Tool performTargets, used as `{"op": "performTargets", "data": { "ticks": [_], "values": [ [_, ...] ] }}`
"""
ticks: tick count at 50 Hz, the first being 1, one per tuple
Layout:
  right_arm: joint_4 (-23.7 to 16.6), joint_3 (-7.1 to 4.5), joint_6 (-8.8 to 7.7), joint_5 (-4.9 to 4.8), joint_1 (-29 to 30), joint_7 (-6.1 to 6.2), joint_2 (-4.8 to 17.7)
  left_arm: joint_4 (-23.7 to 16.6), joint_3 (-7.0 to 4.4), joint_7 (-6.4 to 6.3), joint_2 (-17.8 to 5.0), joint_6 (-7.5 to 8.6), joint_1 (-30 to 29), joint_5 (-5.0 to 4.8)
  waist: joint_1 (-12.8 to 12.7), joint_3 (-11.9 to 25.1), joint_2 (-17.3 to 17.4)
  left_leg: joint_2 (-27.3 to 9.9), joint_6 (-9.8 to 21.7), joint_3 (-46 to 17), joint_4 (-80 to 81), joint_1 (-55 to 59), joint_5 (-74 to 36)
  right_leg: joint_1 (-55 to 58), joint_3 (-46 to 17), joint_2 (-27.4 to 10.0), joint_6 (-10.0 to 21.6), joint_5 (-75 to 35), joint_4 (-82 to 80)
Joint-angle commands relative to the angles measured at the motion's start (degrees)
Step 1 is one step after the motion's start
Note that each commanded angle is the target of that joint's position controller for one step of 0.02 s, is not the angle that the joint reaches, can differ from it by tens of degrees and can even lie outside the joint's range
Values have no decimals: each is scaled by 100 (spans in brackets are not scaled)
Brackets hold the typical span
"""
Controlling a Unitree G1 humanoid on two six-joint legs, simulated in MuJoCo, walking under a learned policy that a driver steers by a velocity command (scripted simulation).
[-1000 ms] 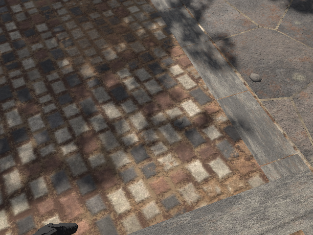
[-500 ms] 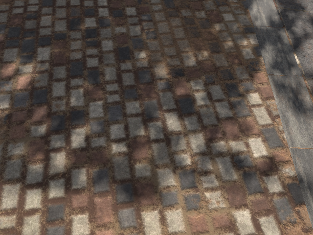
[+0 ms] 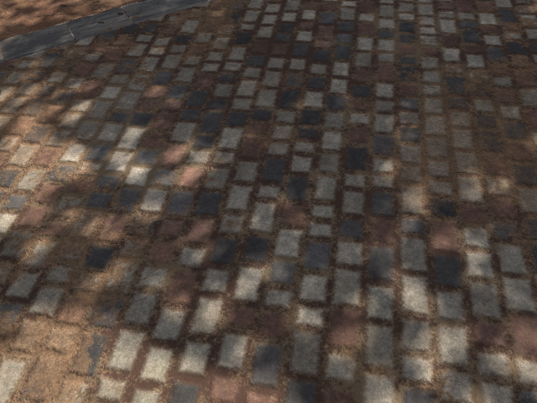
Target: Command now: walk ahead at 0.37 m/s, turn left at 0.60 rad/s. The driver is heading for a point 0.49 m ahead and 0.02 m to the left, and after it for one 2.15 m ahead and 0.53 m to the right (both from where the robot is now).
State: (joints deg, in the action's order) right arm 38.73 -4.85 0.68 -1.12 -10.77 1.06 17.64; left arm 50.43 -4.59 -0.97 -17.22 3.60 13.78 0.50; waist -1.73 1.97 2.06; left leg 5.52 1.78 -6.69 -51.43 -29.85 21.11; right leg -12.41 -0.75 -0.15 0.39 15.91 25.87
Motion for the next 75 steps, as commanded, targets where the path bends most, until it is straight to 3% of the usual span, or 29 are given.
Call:
{"op": "performTargets", "data": {
  "ticks": [1,7,13,16,18,19,20,21,22,23,25,29,38,43,45,46,47,48,49,51,55,60,65,68,69,70,72,73,75],
  "values": [
    [-456,-196,-160,39,256,-89,647,-429,-109,-91,-695,115,-231,-54,9,-590,-1040,-624,-178,-123,-1097,-2077,-556,1139,-1799,-1651,687,1159,-1712],
    [-758,-42,-224,-29,797,-217,245,-334,-94,-60,-772,151,457,20,-348,-667,-879,-895,-396,310,-479,-1926,-1531,1207,-283,-1435,746,-526,-1825],
    [-1102,84,-250,-63,1373,-446,84,-298,-188,9,-1083,73,737,-139,-485,-941,-840,-942,-123,916,1079,-1084,-1445,1289,503,-1629,685,-1204,-1736],
    [-1104,-29,-236,-12,999,-467,312,-242,-242,40,-1255,8,798,-236,-63,-570,-973,-483,291,1261,1522,173,-827,1402,829,-1734,594,-4019,-847],
    [-587,-338,-184,-38,-777,-349,816,-229,-164,15,-1142,20,832,-214,926,479,-727,-121,692,1229,2036,2926,-1393,515,1233,-1429,328,-5009,1319],
    [-407,-447,-140,-19,-1542,-211,1323,-452,35,53,-598,88,945,13,1043,1206,389,-1515,1176,-839,2042,5084,-990,-1582,1205,-1023,40,-1716,3397],
    [-469,-394,-204,-26,-1492,-207,1543,-544,186,106,-289,251,1188,-63,712,2298,1312,-2851,2022,-3799,3118,5636,-218,-2663,263,-157,-92,1735,4996],
    [-452,-231,-287,76,-1335,-263,1032,-596,0,134,-888,333,548,-326,985,1852,506,-2756,1715,-3228,3348,5159,-290,-3112,-368,-415,-21,1437,5393],
    [-342,-164,-346,96,-1116,-269,851,-746,10,143,-867,358,156,-422,874,989,484,-2541,1494,-2210,3343,4297,-760,-3290,-248,-615,73,1061,5274],
    [-279,-105,-400,79,-745,-270,688,-705,22,101,-769,343,106,-317,606,515,106,-2275,1297,-1532,3447,3419,-1132,-3061,-247,-869,82,576,4830],
    [-256,-24,-499,135,-232,-282,386,-544,-10,113,-688,174,446,-220,193,125,404,-1917,1137,-672,3867,2378,-1479,-2416,-354,-1086,49,-57,4394],
    [-5,-55,-710,213,-126,-246,373,-519,7,83,-402,-70,400,-234,32,-320,166,-1828,1076,272,4381,1890,-2189,-2586,-532,-920,-129,-774,3888],
    [467,-110,-637,119,-680,-63,601,-1119,162,367,-90,54,-1061,-165,573,-866,-117,-1915,705,1442,4432,2991,-3033,-2921,-10,-513,104,-2378,1141],
    [494,-202,-336,58,-667,75,947,-1471,33,521,-392,5,-896,-167,238,-273,286,-2087,482,1737,2882,3953,-6642,-2242,709,115,556,-874,989],
    [441,-180,-276,33,-497,127,1001,-1235,-246,421,-922,-35,548,-185,-611,529,261,-1821,239,1881,773,3216,-6786,-85,662,487,946,-964,582],
    [339,-50,-361,165,-702,125,670,-1145,-387,285,-1421,-116,1224,-185,-745,1139,-594,-1441,7,1873,-1069,1747,-4087,1694,-880,-483,1329,-1209,560],
    [108,161,-549,212,-1153,-6,37,-1293,-405,282,-1646,-70,932,-219,-120,1784,-1769,-42,-365,957,-3171,-682,1090,3491,-4288,-1811,2606,-347,-222],
    [44,62,-786,31,-559,-135,598,-1346,-274,298,-1182,-41,1059,-172,-574,2039,-935,-336,-186,-144,-3391,-1303,1015,3632,-4521,-1816,2415,118,-747],
    [-146,53,-884,-150,-86,-186,696,-1346,-212,285,-943,-4,871,-140,-534,1206,-596,-598,-60,-87,-3050,-1532,581,2972,-3655,-1640,2118,0,-832],
    [-138,44,-895,77,52,-119,633,-1452,-123,274,-650,46,183,-141,-9,248,77,-1036,-92,49,-1873,-1106,43,1323,-2543,-1186,1819,-1200,-957],
    [-117,62,-651,205,-188,-88,471,-1562,-127,160,-732,59,-34,-96,305,-40,-259,-1149,-477,261,-909,-488,-344,17,-1815,-854,1829,-2311,-1273],
    [-342,209,-651,179,870,-119,197,-1448,-188,26,-920,-55,272,-170,-126,-141,-593,-728,-696,478,1370,147,-2321,-547,-1219,-307,1323,-1610,-1089],
    [-435,67,-769,51,1103,-219,547,-1339,-192,11,-860,-137,582,-203,-152,-55,-838,-556,-483,194,2224,460,-2078,154,-2107,-647,1098,-788,-431],
    [-218,-126,-865,99,35,-179,839,-1432,-97,22,-533,-138,423,-151,473,365,-902,-808,-14,130,2522,2023,-1691,-56,-2066,-340,723,-900,750],
    [-160,-211,-872,184,-805,-127,1161,-1531,44,35,-145,-120,554,-55,749,1161,-121,-1868,349,-944,2526,3430,-1205,-727,-1493,74,476,106,2424],
    [66,-305,-788,241,-1151,-184,1559,-1741,108,38,-3,-70,1271,-259,345,1603,1981,-2944,1217,-3802,3289,4754,493,-2677,-892,624,188,1974,4128],
    [-105,-103,-722,100,-729,-173,686,-1613,-87,14,-886,-123,566,-254,646,460,634,-2664,869,-2920,3518,3881,1259,-3425,-875,13,49,1064,4984],
    [-126,-51,-689,153,-492,-162,582,-1658,-88,7,-822,-148,301,-187,568,157,237,-2421,761,-2170,3545,3282,369,-3228,-741,-174,16,666,4886],
    [-38,12,-675,204,-296,-124,403,-1757,-104,71,-659,-163,153,-187,382,-169,397,-2073,715,-1207,3756,2572,-690,-2893,-717,-468,-1,243,4485]
  ]
}}
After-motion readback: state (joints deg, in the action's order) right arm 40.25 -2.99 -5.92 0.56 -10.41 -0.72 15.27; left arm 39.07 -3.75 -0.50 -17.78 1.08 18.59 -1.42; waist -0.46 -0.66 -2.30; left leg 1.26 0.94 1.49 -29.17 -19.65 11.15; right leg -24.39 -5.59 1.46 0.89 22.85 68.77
